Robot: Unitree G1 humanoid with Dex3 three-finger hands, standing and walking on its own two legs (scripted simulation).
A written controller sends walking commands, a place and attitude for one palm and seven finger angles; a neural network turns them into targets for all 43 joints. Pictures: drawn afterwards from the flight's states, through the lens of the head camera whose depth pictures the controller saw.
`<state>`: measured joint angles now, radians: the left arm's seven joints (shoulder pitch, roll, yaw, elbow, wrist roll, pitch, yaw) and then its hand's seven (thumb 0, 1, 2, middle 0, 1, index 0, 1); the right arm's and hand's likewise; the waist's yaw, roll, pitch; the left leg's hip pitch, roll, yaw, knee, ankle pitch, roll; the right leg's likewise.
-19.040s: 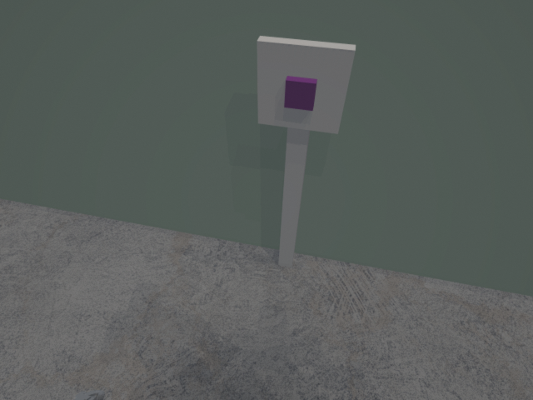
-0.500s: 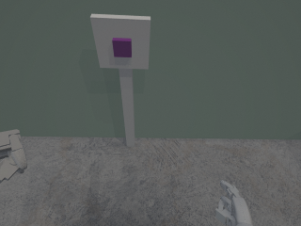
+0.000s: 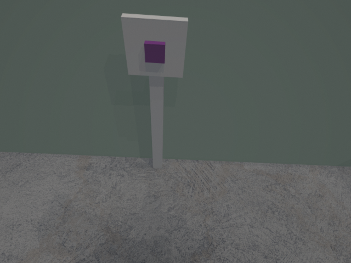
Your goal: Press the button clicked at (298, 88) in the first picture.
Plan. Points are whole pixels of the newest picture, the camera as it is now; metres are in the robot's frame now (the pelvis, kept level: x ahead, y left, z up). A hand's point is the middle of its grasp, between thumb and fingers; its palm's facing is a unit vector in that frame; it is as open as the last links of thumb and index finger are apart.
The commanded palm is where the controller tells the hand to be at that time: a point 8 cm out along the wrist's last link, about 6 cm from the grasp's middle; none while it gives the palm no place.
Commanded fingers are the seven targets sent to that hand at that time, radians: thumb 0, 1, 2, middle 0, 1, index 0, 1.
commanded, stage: let the arm hang, fingers relaxed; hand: left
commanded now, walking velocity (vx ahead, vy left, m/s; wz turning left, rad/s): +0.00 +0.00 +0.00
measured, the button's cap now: (155, 51) +0.76 +0.10 +0.09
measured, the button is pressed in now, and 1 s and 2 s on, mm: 0 0 0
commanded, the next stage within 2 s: stand and wait in 0.80 s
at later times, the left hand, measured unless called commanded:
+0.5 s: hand out of the picture -0.06 +0.17 -0.16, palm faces +0.05 -0.98 -0.20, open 7.1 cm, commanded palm none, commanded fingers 0.00 0.90 0.90 -0.20 -0.30 -0.20 -0.30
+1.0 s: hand out of the picture -0.02 +0.14 -0.17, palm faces +0.06 -0.99 -0.16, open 7.3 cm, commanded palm none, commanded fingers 0.00 0.90 0.90 -0.20 -0.30 -0.20 -0.30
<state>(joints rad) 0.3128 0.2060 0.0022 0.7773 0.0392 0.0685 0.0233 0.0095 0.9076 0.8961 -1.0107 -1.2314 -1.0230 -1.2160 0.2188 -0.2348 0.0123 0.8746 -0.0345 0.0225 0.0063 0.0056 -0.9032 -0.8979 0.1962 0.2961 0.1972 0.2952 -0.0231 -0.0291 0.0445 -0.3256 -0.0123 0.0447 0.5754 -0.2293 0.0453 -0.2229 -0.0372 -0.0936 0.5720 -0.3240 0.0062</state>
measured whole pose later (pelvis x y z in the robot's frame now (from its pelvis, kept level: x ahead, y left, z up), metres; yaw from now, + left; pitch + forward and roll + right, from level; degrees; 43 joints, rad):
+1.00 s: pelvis +0.00 -0.01 +0.01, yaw +0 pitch -2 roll +0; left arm 0.31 0.11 0.03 1.15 0.01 0.00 0.03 0.00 0.91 0.90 -0.20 -0.30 -0.20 -0.30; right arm 0.33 -0.10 -0.01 1.13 -0.02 0.02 -0.04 0.00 -0.91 -0.90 0.19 0.30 0.19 0.29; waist -0.02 0.01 0.05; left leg -0.26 0.00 0.03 0.45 -0.16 0.02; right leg -0.16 -0.01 -0.10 0.45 -0.26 -0.02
